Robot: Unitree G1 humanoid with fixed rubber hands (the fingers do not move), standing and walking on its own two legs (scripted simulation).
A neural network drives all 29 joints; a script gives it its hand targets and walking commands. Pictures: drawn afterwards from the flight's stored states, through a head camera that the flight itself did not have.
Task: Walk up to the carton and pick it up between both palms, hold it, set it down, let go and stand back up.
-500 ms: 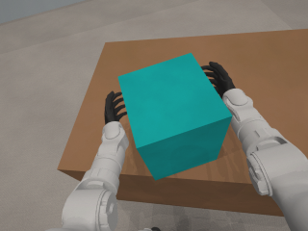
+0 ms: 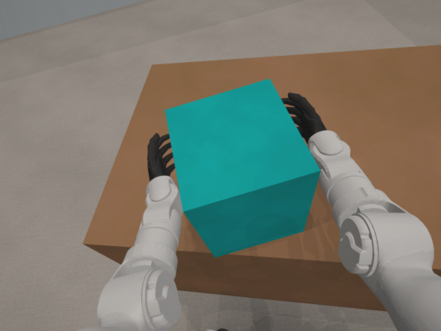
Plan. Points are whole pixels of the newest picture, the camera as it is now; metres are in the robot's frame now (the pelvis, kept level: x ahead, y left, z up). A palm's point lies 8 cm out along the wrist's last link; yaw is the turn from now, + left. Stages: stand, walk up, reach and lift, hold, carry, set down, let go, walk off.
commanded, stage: reach and lift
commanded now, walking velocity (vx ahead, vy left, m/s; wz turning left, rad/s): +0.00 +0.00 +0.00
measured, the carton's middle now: (239, 175) +0.40 +0.06 +0.00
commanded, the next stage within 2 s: none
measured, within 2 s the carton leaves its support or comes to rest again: leaves its support in 1.66 s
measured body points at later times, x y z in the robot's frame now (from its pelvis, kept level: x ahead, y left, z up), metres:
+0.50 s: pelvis +0.00 +0.00 +0.00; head +0.08 -0.04 +0.44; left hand +0.38 +0.21 +0.04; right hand +0.48 -0.07 +0.06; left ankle +0.01 +0.16 -0.72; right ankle +0.01 -0.09 -0.72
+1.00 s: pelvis +0.00 +0.00 +0.00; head +0.08 -0.04 +0.44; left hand +0.38 +0.21 +0.04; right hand +0.48 -0.07 +0.06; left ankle +0.01 +0.16 -0.72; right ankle +0.01 -0.09 -0.72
